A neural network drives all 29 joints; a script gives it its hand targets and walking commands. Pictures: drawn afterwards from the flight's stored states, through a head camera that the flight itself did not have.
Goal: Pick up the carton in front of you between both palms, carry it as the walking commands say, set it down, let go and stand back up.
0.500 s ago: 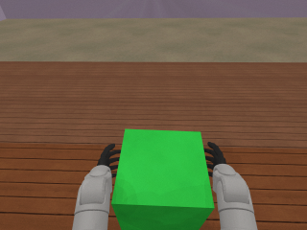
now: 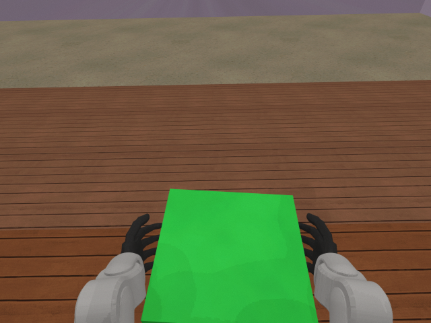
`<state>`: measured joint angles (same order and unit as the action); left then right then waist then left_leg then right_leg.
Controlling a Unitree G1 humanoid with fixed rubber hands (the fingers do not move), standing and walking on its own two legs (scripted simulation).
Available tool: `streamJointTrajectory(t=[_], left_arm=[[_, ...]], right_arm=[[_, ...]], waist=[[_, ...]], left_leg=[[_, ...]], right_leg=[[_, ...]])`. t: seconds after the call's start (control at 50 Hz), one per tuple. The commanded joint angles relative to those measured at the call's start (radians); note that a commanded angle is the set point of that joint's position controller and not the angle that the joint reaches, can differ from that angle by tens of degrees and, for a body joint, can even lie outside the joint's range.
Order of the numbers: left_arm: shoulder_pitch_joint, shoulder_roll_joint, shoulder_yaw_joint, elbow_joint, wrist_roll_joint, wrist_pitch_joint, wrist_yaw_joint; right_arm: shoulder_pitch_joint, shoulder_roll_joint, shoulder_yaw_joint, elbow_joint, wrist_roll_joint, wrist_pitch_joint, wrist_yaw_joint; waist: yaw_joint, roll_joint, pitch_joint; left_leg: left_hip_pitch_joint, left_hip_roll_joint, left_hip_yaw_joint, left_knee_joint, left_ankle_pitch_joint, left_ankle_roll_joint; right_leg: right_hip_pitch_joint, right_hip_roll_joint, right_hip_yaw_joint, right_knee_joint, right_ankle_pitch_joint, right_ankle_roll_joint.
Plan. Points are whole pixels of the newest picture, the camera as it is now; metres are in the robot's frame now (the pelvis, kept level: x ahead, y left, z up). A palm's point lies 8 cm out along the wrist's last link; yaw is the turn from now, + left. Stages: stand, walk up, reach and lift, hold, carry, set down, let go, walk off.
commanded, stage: carry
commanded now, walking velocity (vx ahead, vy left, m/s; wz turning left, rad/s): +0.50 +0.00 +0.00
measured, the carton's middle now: (226, 280) +0.24 +0.00 +0.02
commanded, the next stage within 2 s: none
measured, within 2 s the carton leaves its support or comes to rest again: neither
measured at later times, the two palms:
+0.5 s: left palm (177, 147) +0.52 +0.11 +0.10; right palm (298, 139) +0.55 -0.19 +0.09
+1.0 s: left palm (178, 80) +0.91 +0.15 +0.09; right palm (263, 77) +0.91 -0.15 +0.10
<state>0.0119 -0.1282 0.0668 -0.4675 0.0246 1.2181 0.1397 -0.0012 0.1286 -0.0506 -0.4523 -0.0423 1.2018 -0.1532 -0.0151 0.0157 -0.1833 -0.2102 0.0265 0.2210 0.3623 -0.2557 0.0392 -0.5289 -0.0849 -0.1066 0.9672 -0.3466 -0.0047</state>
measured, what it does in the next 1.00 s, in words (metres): walks ahead: right foot, then left foot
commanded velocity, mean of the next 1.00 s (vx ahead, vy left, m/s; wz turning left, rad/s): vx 0.50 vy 0.00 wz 0.00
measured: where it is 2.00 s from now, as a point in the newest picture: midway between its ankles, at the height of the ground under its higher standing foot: (227, 182)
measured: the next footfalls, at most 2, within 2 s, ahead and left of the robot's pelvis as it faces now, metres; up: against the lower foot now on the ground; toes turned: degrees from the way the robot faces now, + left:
right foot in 0.22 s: +0.32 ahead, -0.14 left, +0.00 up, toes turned -12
left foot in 0.72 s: +0.65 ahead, +0.08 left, +0.00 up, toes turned +14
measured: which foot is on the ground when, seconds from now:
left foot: down 0.00-0.24, up 0.26-0.70, down 0.72-1.00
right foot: up 0.00-0.20, down 0.22-0.76, up 0.78-1.00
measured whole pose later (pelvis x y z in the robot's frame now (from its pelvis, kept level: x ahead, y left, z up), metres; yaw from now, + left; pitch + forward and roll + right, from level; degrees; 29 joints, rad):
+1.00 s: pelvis +0.64 +0.01 +0.00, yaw +0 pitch +4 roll -1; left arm -0.16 -0.13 0.11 -0.40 0.04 1.16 0.15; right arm -0.17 0.13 -0.13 -0.38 -0.03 1.14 -0.14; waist -0.03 -0.01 -0.07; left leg -0.22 0.03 0.25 0.39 -0.25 0.07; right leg -0.66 -0.11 -0.08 1.03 -0.20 -0.03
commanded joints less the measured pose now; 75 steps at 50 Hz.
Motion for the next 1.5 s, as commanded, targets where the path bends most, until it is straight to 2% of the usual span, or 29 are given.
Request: streamJointTrajectory(t=[0.0, 0.12, 0.18, 0.2, 0.22, 0.24, 0.26, 0.3, 0.32, 0.4, 0.62, 0.66, 0.7, 0.72, 0.74, 0.76, 0.82, 0.86, 0.92, 1.0, 1.12, 1.16, 1.2, 1.22, 1.24, 1.26, 1.32, 1.42, 1.48], left_arm=[[-0.410, -0.750, -0.578, -0.098, -0.243, -0.033, -0.064], [-0.337, -0.683, -0.559, -0.123, -0.199, -0.035, -0.030], [-0.318, -0.674, -0.573, -0.138, -0.209, -0.035, -0.043], [-0.304, -0.673, -0.577, -0.140, -0.207, -0.035, -0.047], [-0.305, -0.654, -0.574, -0.137, -0.202, -0.035, -0.053], [-0.290, -0.680, -0.588, -0.131, -0.221, -0.037, -0.063], [-0.312, -0.716, -0.610, -0.162, -0.239, -0.039, -0.079], [-0.386, -0.795, -0.653, -0.178, -0.263, -0.056, -0.111], [-0.410, -0.822, -0.671, -0.180, -0.270, -0.064, -0.125], [-0.402, -0.819, -0.701, -0.162, -0.283, -0.084, -0.162], [-0.320, -0.675, -0.626, -0.169, -0.238, -0.035, -0.113], [-0.332, -0.660, -0.624, -0.183, -0.238, -0.024, -0.100], [-0.358, -0.643, -0.632, -0.209, -0.245, -0.015, -0.088], [-0.380, -0.629, -0.633, -0.220, -0.247, -0.010, -0.082], [-0.396, -0.636, -0.644, -0.245, -0.255, -0.006, -0.078], [-0.423, -0.646, -0.650, -0.237, -0.270, -0.007, -0.079], [-0.492, -0.741, -0.656, -0.175, -0.269, -0.035, -0.089], [-0.527, -0.748, -0.644, -0.117, -0.249, -0.057, -0.085], [-0.584, -0.696, -0.599, -0.033, -0.203, -0.085, -0.059], [-0.725, -0.600, -0.524, 0.086, -0.159, -0.110, -0.015], [-0.904, -0.560, -0.407, 0.263, -0.129, -0.136, 0.031], [-0.959, -0.575, -0.379, 0.309, -0.133, -0.147, 0.030], [-0.973, -0.595, -0.353, 0.364, -0.134, -0.159, 0.026], [-0.996, -0.583, -0.341, 0.376, -0.127, -0.164, 0.027], [-1.003, -0.615, -0.348, 0.393, -0.144, -0.171, 0.027], [-1.041, -0.641, -0.357, 0.372, -0.163, -0.176, 0.020], [-1.155, -0.791, -0.441, 0.286, -0.234, -0.206, -0.016], [-1.094, -0.824, -0.528, 0.189, -0.283, -0.238, -0.048], [-1.021, -0.784, -0.554, 0.146, -0.282, -0.237, -0.050]], right_arm=[[-0.432, 0.764, 0.597, -0.130, 0.285, -0.012, 0.073], [-0.354, 0.688, 0.591, -0.131, 0.289, -0.009, 0.071], [-0.338, 0.680, 0.602, -0.148, 0.280, -0.006, 0.080], [-0.331, 0.663, 0.601, -0.151, 0.276, -0.004, 0.082], [-0.330, 0.660, 0.611, -0.175, 0.273, 0.001, 0.085], [-0.337, 0.659, 0.620, -0.186, 0.278, 0.005, 0.093], [-0.339, 0.703, 0.636, -0.177, 0.281, 0.000, 0.104], [-0.363, 0.786, 0.644, -0.157, 0.273, -0.019, 0.130], [-0.359, 0.820, 0.646, -0.141, 0.262, -0.030, 0.140], [-0.313, 0.847, 0.648, -0.100, 0.214, -0.064, 0.147], [-0.314, 0.711, 0.641, -0.175, 0.249, -0.011, 0.110], [-0.323, 0.686, 0.628, -0.184, 0.261, 0.000, 0.107], [-0.309, 0.667, 0.608, -0.170, 0.266, 0.005, 0.102], [-0.307, 0.650, 0.596, -0.172, 0.263, 0.007, 0.100], [-0.343, 0.641, 0.592, -0.163, 0.269, 0.004, 0.099], [-0.335, 0.670, 0.599, -0.161, 0.285, 0.001, 0.101], [-0.447, 0.756, 0.618, -0.159, 0.295, -0.025, 0.113], [-0.507, 0.753, 0.620, -0.124, 0.292, -0.042, 0.116], [-0.573, 0.689, 0.589, -0.038, 0.275, -0.065, 0.106], [-0.695, 0.592, 0.512, 0.099, 0.232, -0.093, 0.063], [-0.871, 0.568, 0.404, 0.296, 0.184, -0.126, -0.002], [-0.943, 0.601, 0.388, 0.340, 0.182, -0.135, -0.008], [-1.006, 0.638, 0.382, 0.374, 0.178, -0.138, -0.012], [-1.009, 0.664, 0.382, 0.389, 0.177, -0.140, -0.015], [-1.026, 0.664, 0.370, 0.382, 0.167, -0.141, -0.019], [-1.057, 0.703, 0.375, 0.396, 0.170, -0.144, -0.019], [-1.094, 0.816, 0.395, 0.361, 0.186, -0.166, -0.001], [-0.967, 0.824, 0.435, 0.299, 0.161, -0.208, 0.009], [-0.909, 0.780, 0.458, 0.232, 0.158, -0.214, 0.009]], waist=[[-0.001, 0.068, -0.050], [-0.003, 0.149, 0.017], [0.021, 0.102, -0.049], [0.041, 0.034, -0.114], [0.050, -0.207, -0.194], [0.047, -0.328, -0.193], [0.040, -0.244, -0.182], [0.034, -0.080, -0.162], [0.030, -0.057, -0.149], [0.029, -0.120, -0.109], [0.037, -0.165, 0.086], [0.034, -0.176, 0.064], [0.001, -0.104, -0.065], [-0.020, 0.021, -0.136], [-0.016, 0.297, -0.228], [-0.012, 0.287, -0.198], [-0.003, 0.028, -0.174], [0.005, 0.051, -0.173], [0.002, 0.083, -0.123], [-0.019, 0.090, -0.049], [-0.029, 0.122, -0.012], [0.006, 0.130, -0.061], [0.090, 0.010, -0.200], [0.065, -0.196, -0.317], [0.095, -0.349, -0.306], [0.083, -0.323, -0.300], [0.077, -0.110, -0.264], [0.083, -0.129, -0.306], [0.091, -0.139, -0.293]], left_leg=[[0.202, 0.275, -0.266, -0.236, 0.013, 0.103], [0.149, 0.227, -0.105, -0.172, 0.209, 0.050], [0.065, 0.162, 0.013, 0.128, 0.390, -0.002], [-0.054, 0.132, 0.024, 0.332, 0.301, -0.030], [-0.304, 0.039, -0.003, 0.658, 0.076, -0.087], [-0.472, -0.022, -0.099, 0.847, -0.214, -0.082], [-0.506, 0.050, -0.189, 0.938, -0.202, -0.051], [-0.488, 0.123, -0.215, 0.914, -0.095, -0.016], [-0.446, 0.145, -0.224, 0.841, -0.038, -0.016], [-0.411, 0.118, -0.143, 0.626, 0.058, -0.032], [-0.410, 0.060, -0.003, 0.181, 0.224, -0.017], [-0.293, 0.027, 0.033, 0.160, 0.182, 0.002], [0.073, -0.046, 0.091, 0.127, 0.104, 0.010], [0.274, 0.123, -0.164, 0.051, -0.064, 0.036], [0.503, 0.396, -0.664, -0.073, -0.182, 0.190], [0.471, 0.408, -0.742, -0.141, 0.003, 0.213], [0.285, 0.340, -0.434, -0.063, 0.219, 0.146], [0.194, 0.296, -0.329, -0.101, 0.119, 0.110], [0.164, 0.279, -0.249, -0.155, 0.046, 0.128], [0.181, 0.229, -0.161, -0.150, 0.166, 0.143], [0.217, 0.199, -0.099, -0.071, 0.327, 0.096], [0.261, 0.191, -0.076, 0.059, 0.511, 0.068], [0.157, 0.109, -0.009, 0.455, 0.505, 0.012], [-0.148, 0.026, -0.048, 0.742, 0.199, -0.018], [-0.365, -0.094, -0.124, 0.921, -0.242, -0.025], [-0.441, -0.060, -0.228, 1.051, -0.249, 0.016], [-0.468, 0.027, -0.257, 0.952, -0.126, 0.031], [-0.497, 0.027, -0.204, 0.668, -0.095, 0.007], [-0.513, -0.001, -0.153, 0.487, 0.098, 0.010]], right_leg=[[-0.168, -0.029, -0.005, -0.171, 0.111, 0.018], [0.048, 0.018, -0.113, -0.430, 0.284, 0.001], [0.376, 0.095, -0.202, -0.484, 0.189, -0.018], [0.569, 0.018, -0.094, -0.491, 0.125, -0.024], [0.742, -0.279, 0.403, -0.647, -0.147, -0.145], [0.773, -0.376, 0.659, -0.788, -0.083, -0.223], [0.728, -0.371, 0.581, -0.772, 0.028, -0.216], [0.592, -0.309, 0.393, -0.747, 0.124, -0.162], [0.522, -0.282, 0.307, -0.772, 0.111, -0.130], [0.473, -0.228, 0.130, -0.839, 0.085, -0.106], [0.593, -0.174, -0.053, -0.792, 0.420, -0.100], [0.595, -0.172, -0.085, -0.685, 0.596, -0.084], [0.476, -0.093, -0.166, -0.350, 0.687, -0.038], [0.286, -0.049, -0.150, -0.112, 0.445, 0.001], [-0.034, 0.085, -0.095, 0.229, 0.059, 0.042], [-0.151, 0.093, 0.041, 0.386, -0.136, 0.014], [-0.158, -0.033, 0.111, 0.374, -0.015, -0.039], [-0.109, -0.037, 0.088, 0.273, 0.060, -0.043], [-0.158, -0.041, 0.050, 0.134, 0.134, -0.026], [-0.199, -0.024, 0.000, -0.122, 0.245, -0.017], [-0.051, 0.031, -0.049, -0.384, 0.366, -0.064], [0.064, 0.056, -0.068, -0.415, 0.327, -0.079], [0.426, 0.105, -0.096, -0.474, 0.232, -0.061], [0.693, -0.162, 0.331, -0.501, 0.073, -0.155], [0.753, -0.275, 0.645, -0.641, 0.090, -0.209], [0.768, -0.282, 0.597, -0.611, 0.224, -0.234], [0.636, -0.234, 0.376, -0.558, 0.512, -0.206], [0.718, -0.197, 0.241, -0.508, 0.836, -0.204], [0.754, -0.144, 0.163, -0.477, 0.936, -0.190]])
